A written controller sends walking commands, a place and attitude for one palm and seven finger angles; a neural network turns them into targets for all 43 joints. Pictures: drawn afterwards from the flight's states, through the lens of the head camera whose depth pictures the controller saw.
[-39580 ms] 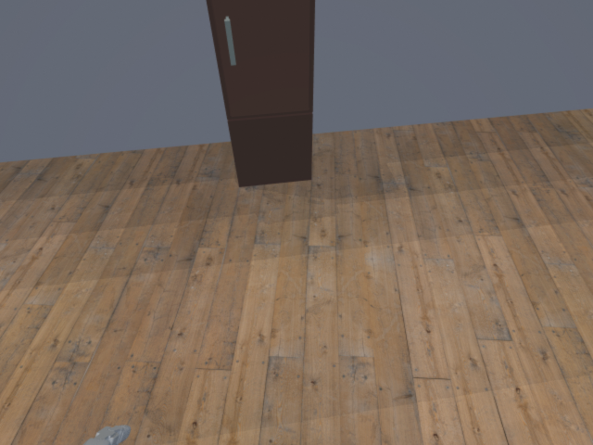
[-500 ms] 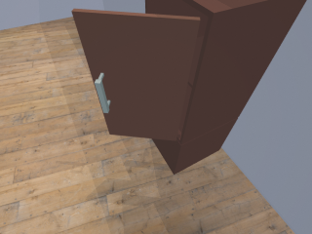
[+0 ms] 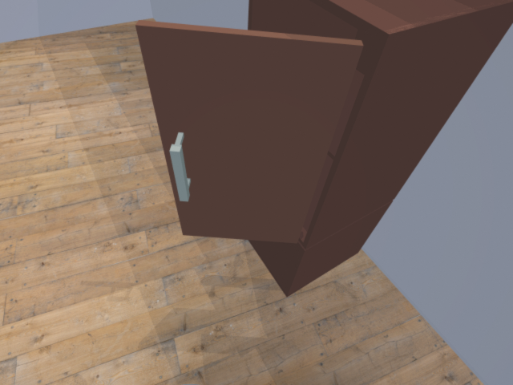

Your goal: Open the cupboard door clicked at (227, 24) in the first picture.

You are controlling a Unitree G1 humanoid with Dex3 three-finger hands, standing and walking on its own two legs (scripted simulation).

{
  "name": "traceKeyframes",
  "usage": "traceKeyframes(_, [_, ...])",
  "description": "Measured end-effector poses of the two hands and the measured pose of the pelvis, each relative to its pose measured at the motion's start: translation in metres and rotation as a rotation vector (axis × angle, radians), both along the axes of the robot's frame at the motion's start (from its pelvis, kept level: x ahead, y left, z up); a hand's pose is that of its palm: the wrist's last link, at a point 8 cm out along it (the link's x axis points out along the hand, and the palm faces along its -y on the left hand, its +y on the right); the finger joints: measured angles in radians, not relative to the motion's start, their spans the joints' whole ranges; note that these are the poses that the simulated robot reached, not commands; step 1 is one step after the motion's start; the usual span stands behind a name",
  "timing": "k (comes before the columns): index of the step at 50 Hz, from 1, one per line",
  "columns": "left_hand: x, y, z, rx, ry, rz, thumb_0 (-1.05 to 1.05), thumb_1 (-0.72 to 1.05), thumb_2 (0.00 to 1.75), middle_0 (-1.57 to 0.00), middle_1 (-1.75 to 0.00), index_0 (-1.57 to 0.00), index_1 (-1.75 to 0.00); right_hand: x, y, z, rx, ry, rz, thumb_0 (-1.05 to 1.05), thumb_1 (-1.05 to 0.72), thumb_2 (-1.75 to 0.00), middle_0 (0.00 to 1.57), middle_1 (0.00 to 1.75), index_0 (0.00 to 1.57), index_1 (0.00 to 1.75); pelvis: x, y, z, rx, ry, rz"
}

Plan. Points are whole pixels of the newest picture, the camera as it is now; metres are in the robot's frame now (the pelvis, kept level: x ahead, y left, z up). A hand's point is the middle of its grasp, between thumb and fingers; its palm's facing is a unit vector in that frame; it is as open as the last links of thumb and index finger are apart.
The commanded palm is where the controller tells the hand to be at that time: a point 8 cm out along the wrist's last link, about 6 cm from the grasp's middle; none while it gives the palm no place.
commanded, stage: come to a stop and stand still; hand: left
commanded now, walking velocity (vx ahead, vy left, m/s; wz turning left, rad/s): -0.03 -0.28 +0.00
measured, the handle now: (182, 168) +0.51 +0.19 -0.01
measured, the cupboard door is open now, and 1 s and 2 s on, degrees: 56 56 56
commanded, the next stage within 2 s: look again from close up in 0.88 s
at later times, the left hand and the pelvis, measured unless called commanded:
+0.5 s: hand out of the picture +0.04 +0.13 -0.15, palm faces +0.01 -0.96 -0.26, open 7.3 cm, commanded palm none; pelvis -0.01 -0.05 +0.01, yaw +0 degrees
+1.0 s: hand out of the picture +0.00 +0.12 -0.15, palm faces +0.00 -0.98 -0.20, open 7.4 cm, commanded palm none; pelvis +0.01 -0.05 +0.02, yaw -1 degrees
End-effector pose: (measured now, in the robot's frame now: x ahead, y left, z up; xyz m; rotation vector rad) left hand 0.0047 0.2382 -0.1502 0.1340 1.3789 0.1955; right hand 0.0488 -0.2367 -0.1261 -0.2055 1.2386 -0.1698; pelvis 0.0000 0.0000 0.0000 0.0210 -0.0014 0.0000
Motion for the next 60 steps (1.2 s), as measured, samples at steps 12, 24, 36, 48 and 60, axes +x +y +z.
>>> traceKeyframes(12, [0.032,-0.012,0.025,0.018,-0.054,-0.066,0.01,0.91,0.90,-0.20,-0.30,-0.19,-0.30,-0.032,-0.009,-0.008,0.033,0.084,-0.049,0.00,-0.92,-0.90,0.21,0.30,0.21,0.30,-0.009,-0.014,0.010,0.000,0.023,-0.021])
traceKeyframes(24, [0.029,-0.054,0.039,0.066,-0.128,-0.090,0.01,0.92,0.90,-0.20,-0.30,-0.20,-0.30,-0.038,-0.037,-0.019,0.097,0.057,-0.068,0.01,-0.91,-0.90,0.20,0.30,0.20,0.30,-0.009,-0.044,0.010,-0.023,0.006,-0.004])
traceKeyframes(36, [0.025,-0.067,0.029,0.021,-0.112,-0.068,0.01,0.93,0.90,-0.20,-0.30,-0.20,-0.30,-0.036,-0.044,-0.004,0.061,0.056,-0.035,0.01,-0.93,-0.90,0.20,0.30,0.20,0.30,-0.001,-0.057,0.014,-0.019,0.004,-0.018])
traceKeyframes(48, [-0.002,-0.071,0.027,-0.003,-0.001,-0.064,0.01,0.91,0.90,-0.20,-0.30,-0.20,-0.30,-0.058,-0.031,-0.005,0.081,0.159,-0.041,0.01,-0.91,-0.90,0.20,0.30,0.20,0.30,0.007,-0.054,0.018,-0.017,0.005,-0.023])
traceKeyframes(60, [-0.004,-0.069,0.024,-0.024,0.032,-0.060,0.01,0.90,0.90,-0.20,-0.30,-0.20,-0.30,-0.060,-0.015,-0.006,0.091,0.190,-0.047,0.00,-0.91,-0.90,0.20,0.30,0.20,0.30,0.016,-0.044,0.018,-0.015,0.006,-0.027])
